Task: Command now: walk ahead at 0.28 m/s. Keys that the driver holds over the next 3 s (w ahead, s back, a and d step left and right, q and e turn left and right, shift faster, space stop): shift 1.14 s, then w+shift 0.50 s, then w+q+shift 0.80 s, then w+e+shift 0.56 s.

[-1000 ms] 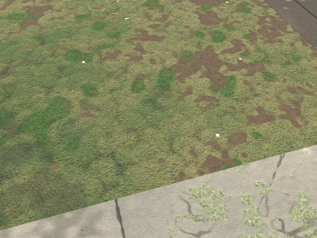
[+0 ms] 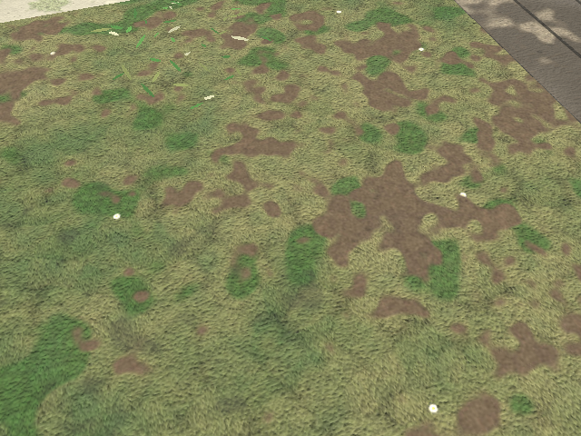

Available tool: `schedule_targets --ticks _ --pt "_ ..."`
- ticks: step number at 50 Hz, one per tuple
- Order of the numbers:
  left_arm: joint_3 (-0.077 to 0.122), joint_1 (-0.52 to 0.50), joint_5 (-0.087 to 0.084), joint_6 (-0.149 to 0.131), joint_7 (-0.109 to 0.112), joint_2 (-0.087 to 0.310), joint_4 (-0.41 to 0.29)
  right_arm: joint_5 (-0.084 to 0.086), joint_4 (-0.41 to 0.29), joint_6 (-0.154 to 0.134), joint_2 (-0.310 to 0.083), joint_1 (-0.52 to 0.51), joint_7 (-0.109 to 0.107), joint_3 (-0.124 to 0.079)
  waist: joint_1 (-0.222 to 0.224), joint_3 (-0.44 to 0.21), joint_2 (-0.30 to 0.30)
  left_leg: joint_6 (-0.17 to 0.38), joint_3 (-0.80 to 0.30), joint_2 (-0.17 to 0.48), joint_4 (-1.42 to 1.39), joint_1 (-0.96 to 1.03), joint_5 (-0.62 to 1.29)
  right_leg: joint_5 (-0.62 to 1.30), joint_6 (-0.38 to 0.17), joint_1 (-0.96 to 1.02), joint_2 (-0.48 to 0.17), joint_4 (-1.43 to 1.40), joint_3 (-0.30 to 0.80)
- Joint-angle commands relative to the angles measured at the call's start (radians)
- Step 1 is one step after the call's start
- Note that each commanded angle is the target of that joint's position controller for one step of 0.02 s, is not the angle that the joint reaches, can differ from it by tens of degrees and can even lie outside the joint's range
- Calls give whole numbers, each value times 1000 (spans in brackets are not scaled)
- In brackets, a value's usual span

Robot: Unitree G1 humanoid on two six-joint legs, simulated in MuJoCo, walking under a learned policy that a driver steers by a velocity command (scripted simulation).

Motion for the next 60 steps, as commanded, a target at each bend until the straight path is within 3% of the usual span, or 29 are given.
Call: schedule_targets --ticks 1,4,5,6,7,8,9,10,11,12,14,16,18,20,22,23,24,26,28,31,37,45,57,58,59,60 --pt "-6 29 6 2 -15 13 -27 17 -65 -10 -172 -66 -25 -26 50 -61 101 124 -59 215 -58 -129 583 221 8 290 50 -213 -30" --pt "13 33 15 3 -24 78 -34 17 -47 16 -177 -76 -34 -31 68 -66 113 94 -105 268 42 -7 528 169 -28 292 50 -288 7" --pt "22 76 21 0 -26 95 -18 16 -45 27 -175 -89 -35 -32 91 -80 101 78 -107 261 110 16 536 157 -42 333 63 -318 -3" --pt "36 152 27 -5 -24 116 15 14 -45 36 -162 -86 -35 -29 118 -113 76 55 -95 215 225 25 539 205 -58 425 85 -360 -25" --pt "49 213 32 -9 -19 165 34 -1 -50 41 -149 -45 -34 -24 117 -177 -8 14 -54 131 412 -24 393 617 -84 568 13 -343 28" --pt "39 242 55 -1 -15 172 31 -14 -14 41 -35 136 -23 11 54 -314 -211 -42 -51 37 717 -263 -149 954 -258 864 -218 -281 267" --pt "15 267 45 10 -21 81 38 2 20 47 -31 200 -11 19 56 -428 -238 -67 -135 22 866 -331 -486 871 -339 907 -298 -334 426" --pt "9 220 21 18 -28 62 29 15 13 61 -114 136 -8 -1 61 -371 -121 -73 -175 63 925 -358 -481 573 -309 798 -264 -382 421" --pt "8 139 8 26 -26 63 13 19 -11 80 -133 31 -17 -12 55 -275 -24 -83 -161 95 922 -390 -431 310 -267 675 -233 -429 385" --pt "3 73 12 31 -23 62 2 16 -25 101 -131 -38 -30 -19 46 -197 19 -91 -151 121 874 -383 -382 124 -238 535 -210 -484 345" --pt "13 0 32 45 -12 92 -1 7 -34 131 -107 -69 -53 -20 16 -134 -47 -100 -119 133 697 -265 -303 -90 -182 341 -126 -560 243" --pt "15 23 40 52 -2 84 13 3 -15 137 -76 -53 -66 -15 20 -152 -76 -100 -91 112 579 -192 -281 -139 -179 318 -93 -572 190" --pt "16 43 23 56 7 84 28 3 -2 140 -73 -53 -68 -17 26 -177 -76 -91 -83 108 471 -143 -196 -261 -176 330 -93 -579 186" --pt "19 33 3 67 17 90 36 -4 12 141 -70 -48 -61 -19 10 -159 -71 -69 -52 91 333 -65 -66 -438 -142 284 -76 -583 169" --pt "13 74 -1 73 21 64 61 -28 12 141 -78 -58 -55 -19 13 -100 -43 -28 -72 116 231 -42 -45 -586 -64 234 -36 -575 145" --pt "15 84 2 75 20 62 64 -30 5 138 -110 -65 -56 -21 33 -52 9 3 -129 171 161 -104 -135 -567 -29 241 3 -526 110" --pt "20 99 -3 77 25 53 63 -15 19 130 -141 -88 -55 -30 70 -9 135 29 -159 173 103 -270 -332 -450 -4 340 72 -474 18" --pt "22 109 4 76 32 40 83 -15 15 102 -96 -144 -55 -18 92 0 195 3 -179 177 11 -384 -385 -262 0 503 83 -384 -8" --pt "25 139 15 80 33 41 111 -7 14 81 -96 -161 -55 -20 99 -1 166 -23 -167 167 23 -369 -317 -200 -11 536 75 -375 -5" --pt "28 132 7 81 28 41 131 2 35 73 -89 -98 -58 -20 72 3 78 -24 -135 144 72 -296 -215 -198 -31 495 63 -389 11" --pt "27 131 0 82 25 32 165 2 53 75 -76 -47 -55 -16 56 -51 43 -22 -110 130 120 -219 -47 -20 -32 534 58 -352 11" --pt "29 134 -6 98 33 35 207 3 64 85 -55 -32 -52 -11 58 -49 47 -28 -91 117 132 -185 48 45 -34 553 54 -329 13" --pt "33 106 -6 113 40 26 255 1 79 89 -38 -18 -54 -10 64 -14 53 -31 -84 111 102 -182 9 -1 -23 561 55 -345 15" --pt "33 138 -9 115 39 18 277 6 98 92 -46 26 -56 -16 58 -55 73 -9 -86 105 79 -160 -220 -251 -26 564 95 -315 -29" --pt "42 139 -20 113 37 34 279 18 95 95 -88 41 -58 -31 49 -10 111 38 -148 136 44 -170 -500 -538 -27 475 131 -262 -64" --pt "47 63 -26 99 31 50 245 29 91 87 -128 93 -60 -44 7 64 143 101 -286 228 -45 -142 -729 -642 -27 300 128 -192 -62"
Next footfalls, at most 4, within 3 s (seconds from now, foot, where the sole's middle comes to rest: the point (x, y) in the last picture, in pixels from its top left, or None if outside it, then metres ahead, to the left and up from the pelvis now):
0.12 right None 0.29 -0.11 -0.78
0.44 left None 0.19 0.12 -0.78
1.48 right None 0.40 -0.18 -0.78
1.98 left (279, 288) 0.86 0.00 -0.78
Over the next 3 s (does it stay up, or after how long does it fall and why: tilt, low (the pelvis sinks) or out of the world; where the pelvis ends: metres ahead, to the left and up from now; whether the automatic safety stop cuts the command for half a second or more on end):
stays up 1.42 0.26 -0.01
